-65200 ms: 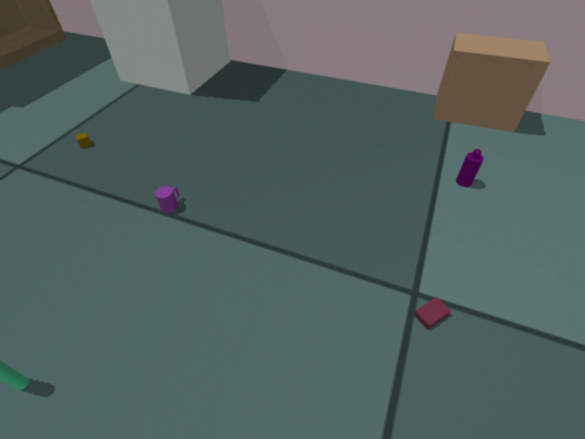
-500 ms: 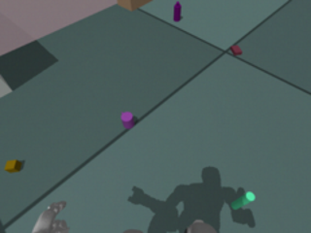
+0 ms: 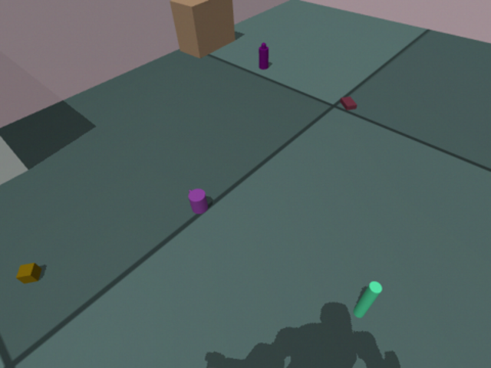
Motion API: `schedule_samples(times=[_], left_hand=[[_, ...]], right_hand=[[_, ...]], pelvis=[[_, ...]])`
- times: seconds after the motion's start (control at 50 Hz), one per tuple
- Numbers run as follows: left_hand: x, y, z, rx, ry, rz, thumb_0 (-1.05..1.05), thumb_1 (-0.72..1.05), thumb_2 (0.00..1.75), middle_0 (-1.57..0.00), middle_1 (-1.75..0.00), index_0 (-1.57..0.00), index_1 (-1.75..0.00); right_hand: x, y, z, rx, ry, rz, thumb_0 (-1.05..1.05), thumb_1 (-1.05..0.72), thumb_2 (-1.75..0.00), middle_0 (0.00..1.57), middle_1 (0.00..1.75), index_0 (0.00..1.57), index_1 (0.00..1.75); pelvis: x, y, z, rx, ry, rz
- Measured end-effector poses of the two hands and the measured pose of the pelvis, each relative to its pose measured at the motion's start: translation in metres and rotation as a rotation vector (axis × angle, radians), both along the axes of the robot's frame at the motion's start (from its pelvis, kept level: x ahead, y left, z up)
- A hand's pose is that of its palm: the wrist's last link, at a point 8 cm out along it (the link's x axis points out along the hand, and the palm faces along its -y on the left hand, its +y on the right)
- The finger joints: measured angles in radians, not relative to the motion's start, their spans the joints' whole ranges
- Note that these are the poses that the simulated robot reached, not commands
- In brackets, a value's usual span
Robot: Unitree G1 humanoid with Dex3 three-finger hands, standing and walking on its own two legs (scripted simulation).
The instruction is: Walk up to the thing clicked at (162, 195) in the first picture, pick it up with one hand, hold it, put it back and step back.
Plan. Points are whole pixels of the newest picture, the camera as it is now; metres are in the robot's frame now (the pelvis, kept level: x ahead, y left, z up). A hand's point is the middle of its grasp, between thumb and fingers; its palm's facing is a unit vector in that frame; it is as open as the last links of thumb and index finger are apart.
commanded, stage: step back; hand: left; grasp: from above
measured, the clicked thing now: (196, 199) +1.00 +0.40 -0.71
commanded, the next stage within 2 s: stand in 0.78 s
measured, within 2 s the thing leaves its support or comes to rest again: neither
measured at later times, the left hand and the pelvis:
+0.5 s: hand out of the picture +0.06 +0.29 -0.15, palm faces +0.07 -0.93 -0.37, open 7.3 cm; pelvis +0.01 +0.02 +0.00, yaw +4 degrees
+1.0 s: hand out of the picture +0.11 +0.27 -0.13, palm faces +0.03 -0.94 -0.35, open 7.3 cm; pelvis +0.03 +0.02 +0.02, yaw +2 degrees
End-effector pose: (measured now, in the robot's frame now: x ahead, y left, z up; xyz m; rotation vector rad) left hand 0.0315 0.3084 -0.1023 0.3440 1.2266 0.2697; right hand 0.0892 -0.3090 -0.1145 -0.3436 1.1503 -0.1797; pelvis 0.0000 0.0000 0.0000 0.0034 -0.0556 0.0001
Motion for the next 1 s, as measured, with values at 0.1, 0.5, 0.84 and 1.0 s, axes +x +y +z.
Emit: schedule_samples(times=[0.1, 0.5, 0.84, 1.0], left_hand=[[-0.006, 0.011, -0.001, -0.006, -0.034, 0.026, 0.01, 0.9, 0.9, -0.21, -0.31, -0.21, -0.3], [0.021, 0.023, -0.006, -0.028, -0.062, 0.036, 0.01, 0.91, 0.9, -0.21, -0.3, -0.21, -0.3], [0.06, 0.017, -0.004, -0.043, -0.039, 0.021, 0.01, 0.91, 0.9, -0.2, -0.3, -0.21, -0.3], [0.07, 0.007, 0.004, -0.051, -0.054, -0.006, 0.01, 0.91, 0.9, -0.2, -0.3, -0.21, -0.3]], right_hand=[[-0.029, 0.007, -0.004, -0.006, 0.08, 0.015, 0.0, -0.91, -0.9, 0.2, 0.3, 0.2, 0.3], [0.003, 0.02, 0.004, -0.02, 0.032, 0.038, 0.0, -0.91, -0.9, 0.2, 0.3, 0.2, 0.3], [0.068, 0.047, 0.011, 0.038, -0.04, 0.043, 0.0, -0.9, -0.9, 0.2, 0.3, 0.21, 0.3], [0.066, 0.044, 0.015, 0.046, -0.044, 0.028, 0.0, -0.91, -0.9, 0.2, 0.3, 0.21, 0.3]], pelvis=[[-0.007, 0.007, -0.001, 0.011, -0.001, 0.046], [0.01, 0.019, 0.0, -0.006, 0.001, 0.069], [0.033, 0.018, 0.009, -0.008, 0.009, 0.04], [0.03, 0.016, 0.016, -0.005, -0.004, 0.035]])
